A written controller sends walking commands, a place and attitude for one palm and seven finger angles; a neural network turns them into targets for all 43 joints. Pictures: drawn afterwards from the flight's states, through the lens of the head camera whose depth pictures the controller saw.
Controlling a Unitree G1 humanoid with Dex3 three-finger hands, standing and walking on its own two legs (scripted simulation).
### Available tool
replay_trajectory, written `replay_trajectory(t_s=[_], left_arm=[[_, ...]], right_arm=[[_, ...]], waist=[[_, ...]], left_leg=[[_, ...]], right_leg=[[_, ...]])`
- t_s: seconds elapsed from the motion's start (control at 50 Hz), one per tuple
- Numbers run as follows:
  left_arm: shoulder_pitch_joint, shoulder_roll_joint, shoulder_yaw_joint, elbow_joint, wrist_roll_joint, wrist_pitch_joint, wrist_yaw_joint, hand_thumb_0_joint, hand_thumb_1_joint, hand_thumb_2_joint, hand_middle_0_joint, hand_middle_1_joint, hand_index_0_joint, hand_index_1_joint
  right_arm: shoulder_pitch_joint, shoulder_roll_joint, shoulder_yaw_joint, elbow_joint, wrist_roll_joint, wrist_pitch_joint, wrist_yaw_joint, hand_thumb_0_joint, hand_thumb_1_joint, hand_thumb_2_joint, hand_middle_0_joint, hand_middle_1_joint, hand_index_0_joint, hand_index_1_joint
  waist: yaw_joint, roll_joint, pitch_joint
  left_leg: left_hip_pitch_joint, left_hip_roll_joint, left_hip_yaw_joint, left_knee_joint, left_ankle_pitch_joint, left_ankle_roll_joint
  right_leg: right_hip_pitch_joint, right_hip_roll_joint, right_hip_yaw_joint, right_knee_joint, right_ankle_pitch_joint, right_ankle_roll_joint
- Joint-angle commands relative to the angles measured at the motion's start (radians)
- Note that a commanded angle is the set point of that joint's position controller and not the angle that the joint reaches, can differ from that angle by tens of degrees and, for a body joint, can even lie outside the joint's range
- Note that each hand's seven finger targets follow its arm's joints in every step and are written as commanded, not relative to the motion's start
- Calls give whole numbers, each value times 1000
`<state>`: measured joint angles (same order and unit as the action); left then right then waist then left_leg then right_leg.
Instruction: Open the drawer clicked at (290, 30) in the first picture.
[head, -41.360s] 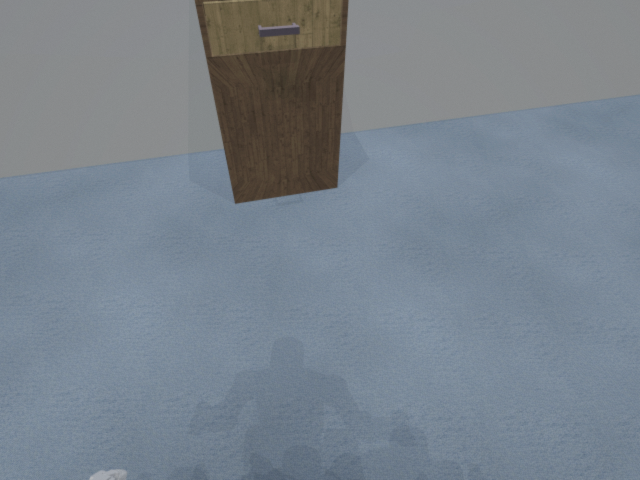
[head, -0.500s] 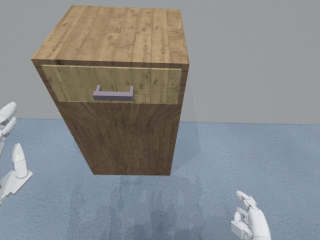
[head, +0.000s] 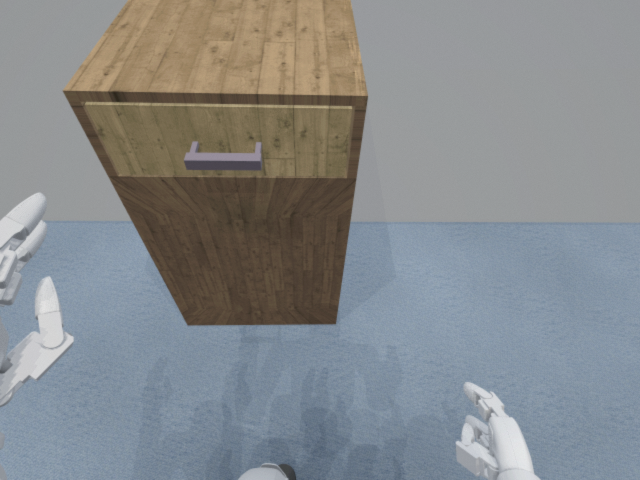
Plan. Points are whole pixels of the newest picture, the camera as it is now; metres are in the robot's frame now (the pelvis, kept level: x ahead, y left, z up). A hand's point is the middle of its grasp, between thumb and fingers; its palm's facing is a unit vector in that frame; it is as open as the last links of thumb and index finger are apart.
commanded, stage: step back with the hand held close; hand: left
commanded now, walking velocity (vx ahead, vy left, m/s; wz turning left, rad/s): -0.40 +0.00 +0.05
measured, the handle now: (225, 154) +0.64 +0.22 +0.00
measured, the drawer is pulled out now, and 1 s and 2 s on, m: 0.00 0.00 0.00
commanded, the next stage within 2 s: stop stepping back and stand still in 0.20 s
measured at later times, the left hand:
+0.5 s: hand out of the picture +0.05 +0.22 +0.18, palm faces +0.39 -0.79 -0.47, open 7.4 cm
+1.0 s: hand out of the picture +0.01 +0.23 +0.18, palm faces +0.45 -0.79 -0.43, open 7.4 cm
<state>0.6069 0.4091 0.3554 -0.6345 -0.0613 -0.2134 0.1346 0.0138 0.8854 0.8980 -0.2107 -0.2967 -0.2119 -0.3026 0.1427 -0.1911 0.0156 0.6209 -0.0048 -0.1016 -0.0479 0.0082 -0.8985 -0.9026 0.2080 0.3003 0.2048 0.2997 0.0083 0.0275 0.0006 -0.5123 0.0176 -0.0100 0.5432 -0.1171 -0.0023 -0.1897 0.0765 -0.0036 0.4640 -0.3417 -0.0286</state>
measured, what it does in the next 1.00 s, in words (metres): walks backwards: left foot, then right foot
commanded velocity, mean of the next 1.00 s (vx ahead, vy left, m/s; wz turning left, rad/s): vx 0.02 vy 0.00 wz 0.02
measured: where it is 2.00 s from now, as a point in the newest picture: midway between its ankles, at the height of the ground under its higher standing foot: outside the picture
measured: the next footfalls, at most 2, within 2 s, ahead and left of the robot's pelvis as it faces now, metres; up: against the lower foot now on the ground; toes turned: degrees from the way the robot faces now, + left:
left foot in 0.08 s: +0.09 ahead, +0.09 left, +0.00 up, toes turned -1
right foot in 0.42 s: -0.12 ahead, -0.12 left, +0.00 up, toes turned +0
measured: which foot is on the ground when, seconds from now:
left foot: up 0.00-0.06, down 0.08-0.40, up 0.42-0.64, down 0.66-1.00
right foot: down 0.00-0.14, up 0.16-0.40, down 0.42-1.00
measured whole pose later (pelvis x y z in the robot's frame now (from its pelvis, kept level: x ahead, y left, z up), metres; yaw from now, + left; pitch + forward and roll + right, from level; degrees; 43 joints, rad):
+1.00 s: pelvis -0.17 -0.02 +0.00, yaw +3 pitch +0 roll +0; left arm 0.62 0.36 0.35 -0.56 -0.03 -0.18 0.17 0.01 0.88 0.90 -0.21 -0.30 -0.21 -0.30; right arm 0.25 -0.20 0.02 0.63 0.00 -0.14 -0.06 0.01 -0.90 -0.90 0.21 0.30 0.20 0.30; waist -0.01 0.02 -0.05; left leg -0.26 0.06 0.03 0.60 -0.34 -0.01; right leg -0.27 0.01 -0.07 0.58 -0.30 -0.04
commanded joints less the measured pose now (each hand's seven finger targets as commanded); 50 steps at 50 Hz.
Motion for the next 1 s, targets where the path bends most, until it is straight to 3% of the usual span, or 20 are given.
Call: replay_trajectory(t_s=[0.0, 0.02, 0.06, 0.08, 0.12, 0.2, 0.32, 0.34, 0.36, 0.38, 0.4, 0.44, 0.48, 0.58, 0.66, 0.72, 0.8, 0.88, 0.94, 0.98], left_arm=[[19, 183, 179, -151, 2, -57, 6, 0, 900, 900, -200, -300, -200, -300], [2, 175, 170, -141, 4, -49, -1, 0, 900, 900, -200, -300, -200, -300], [-9, 179, 161, -143, 3, -49, -8, 0, 900, 900, -200, -300, -200, -300], [-6, 181, 152, -152, -3, -53, -9, 0, 900, 900, -200, -300, -200, -300], [34, 194, 140, -219, -18, -56, -16, 0, 900, 900, -200, -300, -200, -300], [84, 147, 127, -239, -14, -24, 7, 0, 900, 900, -200, -300, -200, -300], [69, 185, 173, -228, -18, 13, 41, 0, 900, 900, -200, -300, -200, -300], [94, 164, 156, -217, -20, 19, 41, 0, 900, 900, -200, -300, -200, -300], [101, 178, 165, -213, -13, 23, 38, 0, 900, 900, -200, -300, -200, -300], [77, 205, 174, -232, -5, 13, 34, 0, 900, 900, -200, -300, -200, -300], [2, 233, 201, -256, -6, 0, 39, 0, 900, 900, -200, -300, -200, -300], [-85, 147, 129, -153, 13, 4, 33, 0, 900, 900, -200, -300, -200, -300], [-108, 125, 98, -88, 26, 4, 34, 0, 900, 900, -200, -300, -200, -300], [-102, 125, 88, -69, 41, -14, 48, 0, 900, 900, -200, -300, -200, -300], [-28, 142, 123, -112, 23, -31, 43, 0, 900, 900, -200, -300, -200, -300], [-25, 141, 125, -191, 27, -37, 42, 0, 900, 900, -200, -300, -200, -300], [-7, 120, 126, -142, 24, -28, 49, 0, 900, 900, -200, -300, -200, -300], [-21, 116, 124, -113, 24, -27, 50, 0, 900, 900, -200, -300, -200, -300], [-56, 126, 124, -105, 26, -24, 50, 0, 900, 900, -200, -300, -200, -300], [-66, 119, 116, -112, 27, -23, 49, 0, 900, 900, -200, -300, -200, -300]], right_arm=[[-88, -109, -54, -201, 17, -21, -28, 0, -900, -900, 200, 300, 200, 300], [-96, -110, -44, -206, 14, -12, -33, 0, -900, -900, 200, 300, 200, 300], [-62, -134, -50, -201, 19, 6, -43, 0, -900, -900, 200, 300, 200, 300], [-39, -152, -60, -201, 22, 7, -40, 0, -900, -900, 200, 300, 200, 300], [-32, -148, -68, -207, -1, -17, -21, 0, -900, -900, 200, 300, 200, 300], [-15, -153, -76, -178, -8, -79, -3, 0, -900, -900, 200, 300, 200, 300], [-46, -151, -62, -186, -12, -86, -20, 0, -900, -900, 200, 300, 200, 300], [-47, -142, -56, -189, -9, -83, -22, 0, -900, -900, 200, 300, 200, 300], [-38, -132, -57, -192, -5, -74, -20, 0, -900, -900, 200, 300, 200, 300], [-30, -126, -63, -185, 1, -57, -14, 0, -900, -900, 200, 300, 200, 300], [-40, -140, -60, -160, -15, -41, -15, 0, -900, -900, 200, 300, 200, 300], [16, -131, -65, -135, 0, -46, -19, 0, -900, -900, 200, 300, 200, 300], [-9, -133, -57, -143, 7, -49, -38, 0, -900, -900, 200, 300, 200, 300], [-4, -135, -47, -133, -11, -86, -59, 0, -900, -900, 200, 300, 200, 300], [8, -168, -66, -168, 7, -92, -50, 0, -900, -900, 200, 300, 200, 300], [16, -149, -50, -158, 4, -97, -37, 0, -900, -900, 200, 300, 200, 300], [5, -152, -51, -154, 8, -103, -29, 0, -900, -900, 200, 300, 200, 300], [4, -137, -48, -155, 4, -92, -27, 0, -900, -900, 200, 300, 200, 300], [-2, -122, -42, -148, 3, -80, -26, 0, -900, -900, 200, 300, 200, 300], [-7, -121, -40, -148, 0, -73, -25, 0, -900, -900, 200, 300, 200, 300]], waist=[[6, -156, -152], [-1, -90, -116], [-7, -10, -121], [-4, 39, -182], [5, 246, -303], [9, 121, -246], [-3, 229, -131], [-2, 217, -126], [-8, 95, -113], [-21, -128, -95], [-7, -182, -41], [-38, -186, -56], [-38, -132, -19], [-6, -114, 4], [-3, -17, -93], [-19, 141, -89], [-19, 60, -38], [-25, -33, -22], [-31, -119, -16], [-29, -88, -19]], left_leg=[[89, -27, -6, 144, -172, -16], [82, -28, 0, 59, -99, -19], [243, 9, -14, -124, 385, 1], [394, 73, -63, -127, 659, 25], [532, 212, -220, -202, 889, 65], [353, 252, -204, -270, 363, 155], [-5, 153, -131, -453, -428, 57], [-17, 101, -88, -399, -452, 18], [33, 13, -16, -242, -419, -24], [200, -64, 24, 144, -288, -53], [163, -67, -29, 433, -243, -45], [50, -23, -71, 571, -214, -34], [74, 21, -24, 413, -190, -20], [218, -2, 79, -97, -232, 33], [321, 106, -35, -132, 66, 58], [292, 152, -89, -175, 67, 70], [157, 139, -57, -168, -134, 60], [136, 58, 15, -66, -270, 36], [167, 16, 52, 40, -249, 21], [220, 20, 47, -13, -195, 22]], right_leg=[[26, -295, 132, -50, 911, -57], [34, -264, 114, -30, 909, -41], [14, -136, 23, 8, 802, 35], [-52, -79, -12, 42, 609, 60], [-152, -8, 12, 283, -124, 35], [-156, -31, 42, 473, -165, 45], [108, 9, -91, 197, -176, 11], [162, 11, -115, 39, -155, 1], [99, -49, -57, -150, -154, -25], [-214, -277, 228, -351, -300, -99], [-390, -458, 434, -418, -296, -169], [-296, -387, 301, -300, -181, -126], [-242, -327, 173, -253, -92, -83], [-113, -286, 183, -209, -111, -69], [-10, -152, 57, 7, 223, 2], [-45, -97, -54, 120, 175, 31], [11, -91, -37, 64, 126, 20], [-37, -156, 117, -53, 7, -23], [-87, -250, 225, -154, -59, -70], [-92, -242, 183, -138, -12, -62]])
